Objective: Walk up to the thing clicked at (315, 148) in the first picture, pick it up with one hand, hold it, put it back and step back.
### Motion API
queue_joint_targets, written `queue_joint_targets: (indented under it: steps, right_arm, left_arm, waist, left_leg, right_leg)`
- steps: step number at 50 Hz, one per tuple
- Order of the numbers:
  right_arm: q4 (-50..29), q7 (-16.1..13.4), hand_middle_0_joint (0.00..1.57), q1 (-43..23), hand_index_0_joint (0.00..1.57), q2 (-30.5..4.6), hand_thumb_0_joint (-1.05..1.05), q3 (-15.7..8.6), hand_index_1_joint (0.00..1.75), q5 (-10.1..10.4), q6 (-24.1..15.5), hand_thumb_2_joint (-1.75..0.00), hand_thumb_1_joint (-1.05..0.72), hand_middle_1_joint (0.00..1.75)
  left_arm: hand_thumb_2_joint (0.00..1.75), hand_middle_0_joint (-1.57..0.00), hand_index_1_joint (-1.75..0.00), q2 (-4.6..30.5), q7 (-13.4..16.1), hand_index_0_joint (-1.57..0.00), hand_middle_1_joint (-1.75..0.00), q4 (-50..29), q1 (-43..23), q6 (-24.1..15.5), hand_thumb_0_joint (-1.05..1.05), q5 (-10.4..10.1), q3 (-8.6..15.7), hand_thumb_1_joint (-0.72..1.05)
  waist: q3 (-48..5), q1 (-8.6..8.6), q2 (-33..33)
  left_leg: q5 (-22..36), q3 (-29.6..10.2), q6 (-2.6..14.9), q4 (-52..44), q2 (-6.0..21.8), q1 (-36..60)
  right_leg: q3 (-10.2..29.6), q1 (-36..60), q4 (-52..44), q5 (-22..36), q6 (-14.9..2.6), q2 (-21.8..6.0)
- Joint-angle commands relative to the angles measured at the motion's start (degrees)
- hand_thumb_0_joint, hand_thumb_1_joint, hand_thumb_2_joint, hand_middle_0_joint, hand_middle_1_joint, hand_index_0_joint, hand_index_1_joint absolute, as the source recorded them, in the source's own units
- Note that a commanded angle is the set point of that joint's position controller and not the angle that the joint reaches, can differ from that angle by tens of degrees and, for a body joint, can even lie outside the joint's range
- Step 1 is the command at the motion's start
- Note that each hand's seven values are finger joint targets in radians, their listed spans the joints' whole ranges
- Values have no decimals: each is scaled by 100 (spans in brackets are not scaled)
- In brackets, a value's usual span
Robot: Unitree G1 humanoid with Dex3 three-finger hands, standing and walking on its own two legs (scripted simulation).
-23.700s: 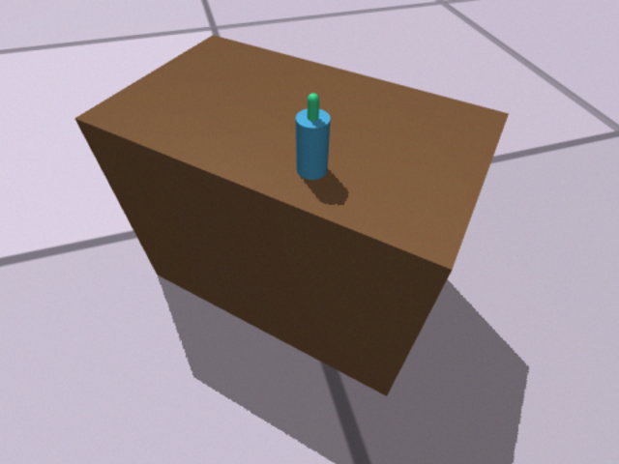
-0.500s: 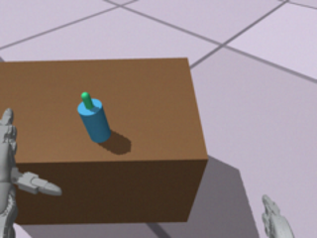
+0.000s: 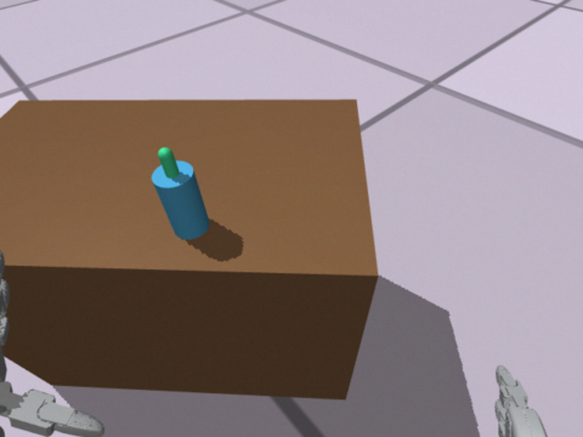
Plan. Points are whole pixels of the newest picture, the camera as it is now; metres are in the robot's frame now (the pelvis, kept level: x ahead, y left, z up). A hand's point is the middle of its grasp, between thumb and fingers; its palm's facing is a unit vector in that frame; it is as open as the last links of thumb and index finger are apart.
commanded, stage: home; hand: left
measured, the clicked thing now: (179, 191) +0.49 +0.23 +0.05
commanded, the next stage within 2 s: none
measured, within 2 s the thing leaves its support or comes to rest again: neither
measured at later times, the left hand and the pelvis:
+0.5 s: hand (103, 386) +0.18 +0.24 +0.04, palm faces +0.22 -0.93 -0.31, open 17.2 cm; pelvis +0.01 +0.02 +0.00, yaw -1 degrees
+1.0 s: hand (164, 402) +0.19 +0.20 -0.07, palm faces +0.09 -0.96 -0.26, open 17.4 cm; pelvis +0.02 +0.02 -0.01, yaw -1 degrees
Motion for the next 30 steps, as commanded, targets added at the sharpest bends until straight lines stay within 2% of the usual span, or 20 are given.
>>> queue_joint_targets:
  steps: [1,2,3,5,6,7,8,9,10,12,14,15,16,18,22,23,25,26,28,30]
  right_arm:
    - [-1141,-153,5,-553,5,-798,0,-412,6,-48,-623,-6,53,5]
    - [-1134,-168,5,-539,5,-827,0,-475,6,-49,-681,-6,53,6]
    - [-1043,-168,5,-473,5,-699,0,-362,6,-59,-711,-7,51,6]
    - [-834,-177,5,-309,5,-687,0,-423,6,-51,-757,-8,48,6]
    - [-754,-158,12,-289,12,-644,0,-399,14,-45,-763,-16,40,14]
    - [-677,-121,12,-262,12,-542,0,-281,17,-34,-775,-24,32,17]
    - [-645,-102,12,-255,12,-545,0,-306,17,-18,-764,-32,24,17]
    - [-607,-64,12,-262,12,-443,0,-164,17,-4,-745,-40,16,17]
    - [-789,-34,12,-432,12,-315,0,44,17,22,-759,-45,8,17]
    - [-904,3,12,-644,12,-182,0,310,17,34,-829,-46,-8,17]
    - [-953,18,13,-653,13,-64,0,485,18,25,-885,-50,-21,18]
    - [-896,29,13,-731,13,-20,0,582,19,27,-899,-52,-24,19]
    - [-862,22,14,-575,14,-133,0,464,20,1,-922,-57,-32,20]
    - [-749,-9,15,-450,15,-647,0,-33,21,-55,-959,-61,-38,21]
    - [-542,-54,17,-459,17,-924,0,-334,25,-120,-968,-75,-62,25]
    - [-511,-55,18,-375,18,-824,0,-248,27,-136,-953,-79,-70,27]
    - [-596,-48,19,-551,19,-591,0,38,29,-130,-935,-86,-82,29]
    - [-588,-26,20,-593,20,-342,0,332,30,-129,-931,-90,-88,30]
    - [-608,-28,20,-671,20,-81,0,652,30,-129,-920,-90,-89,30]
    - [-626,-35,20,-583,20,9,0,758,30,-141,-897,-90,-90,30]
  left_arm:
    - [5,-5,-6,1511,249,-5,-5,-1848,-535,-681,0,-8,931,-55]
    - [5,-5,-6,1600,284,-5,-5,-2062,-635,-713,0,-7,1030,-55]
    - [5,-6,-6,1596,311,-5,-6,-2099,-624,-724,0,7,1041,-57]
    - [5,-7,-7,1426,314,-6,-7,-1641,-269,-741,0,-2,989,-59]
    - [8,-6,-6,1318,283,-6,-6,-1330,-196,-752,0,-19,940,-52]
    - [8,-6,-6,1163,242,-6,-6,-1043,-36,-759,0,-27,856,-52]
    - [9,-6,-6,1063,206,-6,-6,-805,-66,-780,0,-37,793,-51]
    - [9,-6,-6,925,153,-6,-6,-626,-255,-816,0,-49,663,-51]
    - [9,-6,-6,1006,122,-6,-6,-495,-285,-859,0,-54,735,-51]
    - [9,-6,-6,745,40,-6,-6,-396,-356,-956,0,-81,411,-51]
    - [10,-6,-6,450,-21,-6,-7,-505,-196,-1050,0,-45,71,-49]
    - [8,-5,-6,447,-29,-6,-6,-498,-131,-1073,0,-30,-18,-53]
    - [10,-6,-6,509,-30,-6,-7,-662,-73,-1086,0,-3,5,-50]
    - [10,-6,-6,577,-11,-6,-7,-953,-89,-1062,0,64,-83,-49]
    - [11,-6,-7,500,64,-6,-7,-305,197,-797,0,154,-261,-47]
    - [8,-6,-6,413,68,-6,-6,-290,23,-740,0,173,-384,-51]
    - [7,-5,-5,184,73,-5,-6,-29,-91,-624,0,205,-735,-54]
    - [7,-5,-5,-14,57,-5,-6,153,-98,-576,0,227,-991,-53]
    - [8,-5,-6,-246,48,-6,-6,506,-149,-498,0,271,-1380,-52]
    - [8,-5,-6,-391,29,-6,-6,870,-264,-444,0,289,-1610,-52]
  waist:
    - [-411,50,168]
    - [-468,69,245]
    - [-523,83,350]
    - [-220,28,111]
    - [126,-4,-93]
    - [274,36,-217]
    - [342,10,-286]
    - [501,-2,-411]
    - [516,69,-502]
    - [601,78,-577]
    - [270,104,-359]
    - [283,132,-305]
    - [-40,89,-176]
    - [-457,-34,114]
    - [-600,-182,30]
    - [-603,-257,80]
    - [-385,-246,5]
    - [-294,-241,-30]
    - [-351,-245,-69]
    - [-348,-302,-126]
  left_leg:
    - [194,481,229,-758,-209,-122]
    - [133,466,226,-784,-200,-122]
    - [171,458,219,-784,-203,-131]
    - [181,432,224,-852,-169,-162]
    - [73,429,235,-883,-162,-278]
    - [37,410,236,-936,-147,-320]
    - [86,435,237,-925,-152,-316]
    - [38,437,236,-951,-148,-350]
    - [-26,456,240,-956,-155,-372]
    - [-143,437,256,-1017,-141,-428]
    - [150,438,257,-1012,-138,-274]
    - [195,439,252,-999,-152,-339]
    - [467,416,237,-945,-139,-189]
    - [881,360,180,-942,-93,63]
    - [1480,223,89,-818,-6,167]
    - [1447,191,82,-802,13,137]
    - [1151,130,80,-834,37,-71]
    - [997,103,88,-840,42,-144]
    - [932,126,104,-753,23,-262]
    - [941,225,141,-611,-34,-383]
  right_leg:
    - [-10,461,-1135,30,-6,-39]
    - [-37,487,-1114,-1,-19,-15]
    - [-73,513,-1093,61,-32,4]
    - [-148,481,-1121,89,-32,44]
    - [-173,370,-1177,-8,-7,50]
    - [-214,349,-1173,-29,1,61]
    - [-199,345,-1212,-3,2,57]
    - [-211,245,-1261,-76,19,60]
    - [-184,259,-1301,-185,25,58]
    - [-201,245,-1307,-298,32,66]
    - [-215,350,-1179,36,9,89]
    - [-218,348,-1137,89,-1,89]
    - [-243,434,-1021,395,-3,110]
    - [-295,501,-803,837,-35,162]
    - [-337,419,-631,1217,-74,214]
    - [-336,348,-604,1162,-75,220]
    - [-347,195,-621,889,-77,211]
    - [-354,135,-623,808,-57,202]
    - [-339,64,-573,761,-58,168]
    - [-322,-32,-555,801,-52,136]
